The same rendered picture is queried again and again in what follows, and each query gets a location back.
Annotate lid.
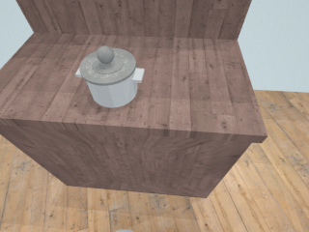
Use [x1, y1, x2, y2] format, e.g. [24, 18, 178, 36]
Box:
[79, 47, 136, 86]

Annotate table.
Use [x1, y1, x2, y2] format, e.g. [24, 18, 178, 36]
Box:
[0, 0, 268, 198]

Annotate knob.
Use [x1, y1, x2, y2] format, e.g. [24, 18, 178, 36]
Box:
[97, 45, 115, 64]

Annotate pot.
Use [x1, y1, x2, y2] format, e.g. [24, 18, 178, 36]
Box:
[75, 68, 145, 108]

